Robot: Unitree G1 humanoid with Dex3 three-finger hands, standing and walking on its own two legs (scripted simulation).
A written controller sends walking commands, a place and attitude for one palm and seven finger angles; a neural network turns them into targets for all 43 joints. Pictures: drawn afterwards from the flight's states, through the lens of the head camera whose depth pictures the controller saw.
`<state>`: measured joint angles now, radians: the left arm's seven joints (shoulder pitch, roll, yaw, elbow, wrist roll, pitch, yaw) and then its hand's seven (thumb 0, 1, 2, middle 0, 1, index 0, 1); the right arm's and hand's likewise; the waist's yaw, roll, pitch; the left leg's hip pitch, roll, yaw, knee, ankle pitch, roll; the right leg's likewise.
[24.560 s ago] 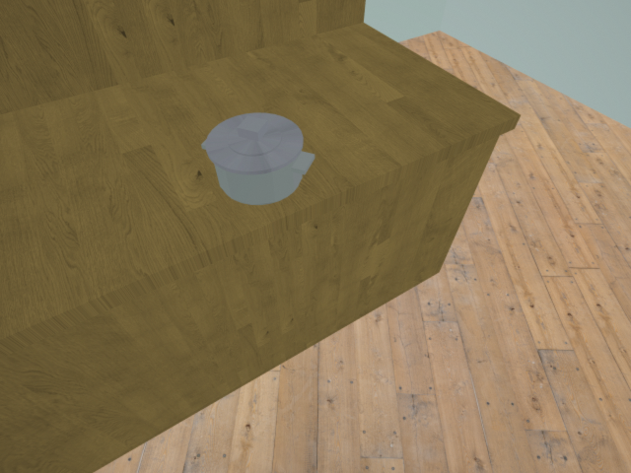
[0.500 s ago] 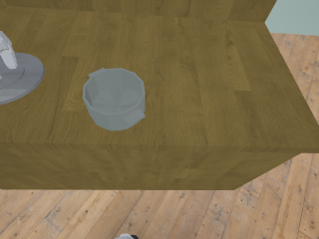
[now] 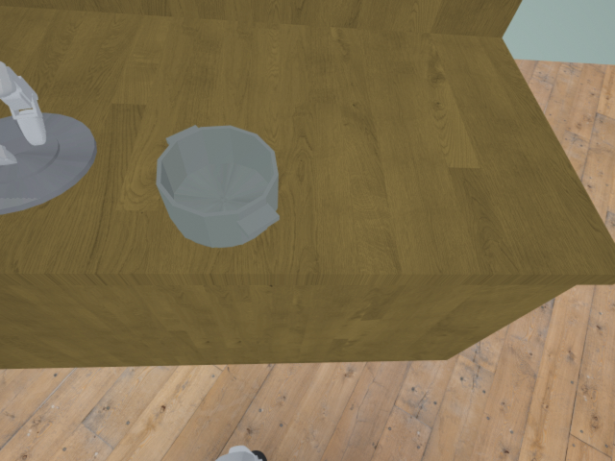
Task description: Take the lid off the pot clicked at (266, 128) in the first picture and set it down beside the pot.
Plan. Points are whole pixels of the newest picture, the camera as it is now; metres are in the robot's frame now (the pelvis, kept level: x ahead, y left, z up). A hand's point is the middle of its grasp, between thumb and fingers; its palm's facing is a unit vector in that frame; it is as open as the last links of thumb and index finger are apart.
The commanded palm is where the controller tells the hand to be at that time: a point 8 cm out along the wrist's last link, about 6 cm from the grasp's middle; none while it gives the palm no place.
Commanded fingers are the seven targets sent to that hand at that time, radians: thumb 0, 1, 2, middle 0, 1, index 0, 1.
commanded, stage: lower the lid onto the table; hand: left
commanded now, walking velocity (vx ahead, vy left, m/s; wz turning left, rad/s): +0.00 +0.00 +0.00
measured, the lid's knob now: (3, 139) +0.49 +0.35 +0.11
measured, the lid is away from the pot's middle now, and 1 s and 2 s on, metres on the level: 0.24 0.25 0.26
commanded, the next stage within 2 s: open the fingers wide in 1.62 s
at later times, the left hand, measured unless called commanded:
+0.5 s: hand (1, 158) +0.46 +0.35 +0.10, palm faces -0.47 -0.10 -0.87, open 6.5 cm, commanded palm +0.53 +0.34 +0.17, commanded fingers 0.00 0.63 0.95 -0.86 -1.07 -0.93 -1.08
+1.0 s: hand (18, 176) +0.47 +0.35 +0.06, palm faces -0.51 -0.10 -0.86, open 6.5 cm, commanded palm +0.55 +0.35 +0.13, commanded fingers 0.00 0.63 0.95 -0.86 -1.07 -0.93 -1.08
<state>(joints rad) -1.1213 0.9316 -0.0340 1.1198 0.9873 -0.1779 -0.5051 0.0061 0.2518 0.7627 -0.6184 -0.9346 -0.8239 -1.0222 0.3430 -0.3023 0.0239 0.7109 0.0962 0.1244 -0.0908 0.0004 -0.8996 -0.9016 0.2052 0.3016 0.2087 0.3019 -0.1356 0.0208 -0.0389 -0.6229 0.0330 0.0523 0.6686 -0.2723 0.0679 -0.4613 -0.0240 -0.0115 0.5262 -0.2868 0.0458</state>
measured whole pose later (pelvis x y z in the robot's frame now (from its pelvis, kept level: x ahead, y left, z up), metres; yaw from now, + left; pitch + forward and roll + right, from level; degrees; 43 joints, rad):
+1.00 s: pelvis +0.00 +0.02 -0.01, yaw -2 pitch +17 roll -5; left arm -1.06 0.94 -0.02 1.18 1.01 -0.23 -0.43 0.00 0.26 0.76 -0.61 -0.93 -0.82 -1.02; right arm 0.38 -0.30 0.03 0.72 0.09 0.10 -0.13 0.00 -0.90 -0.90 0.21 0.30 0.21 0.30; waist -0.17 0.01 -0.07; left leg -0.75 0.04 0.07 0.76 -0.31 0.10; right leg -0.59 -0.02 0.02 0.61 -0.31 0.03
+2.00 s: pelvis -0.03 +0.02 -0.04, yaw -1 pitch +19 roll -6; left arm -1.04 0.91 0.01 1.14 1.05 -0.19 -0.34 -0.03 0.31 0.76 -0.55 -0.96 -0.79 -1.05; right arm 0.34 -0.28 0.04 0.66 0.09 0.19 -0.09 0.00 -0.90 -0.90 0.21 0.30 0.21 0.30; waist -0.17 0.02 -0.08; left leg -0.91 0.04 0.04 0.91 -0.34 0.10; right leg -0.75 0.00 0.01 0.78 -0.37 0.02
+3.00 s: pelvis -0.03 +0.01 -0.03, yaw -1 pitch +19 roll -6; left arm -1.03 0.91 0.01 1.12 1.05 -0.20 -0.35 0.00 0.02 0.59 -0.34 -0.89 -0.34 -0.89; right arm 0.34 -0.28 0.03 0.68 0.08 0.17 -0.10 0.00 -0.90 -0.90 0.21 0.30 0.21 0.30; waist -0.16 0.01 -0.08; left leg -0.91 0.04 0.03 0.91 -0.33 0.09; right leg -0.74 0.00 0.01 0.78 -0.37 0.03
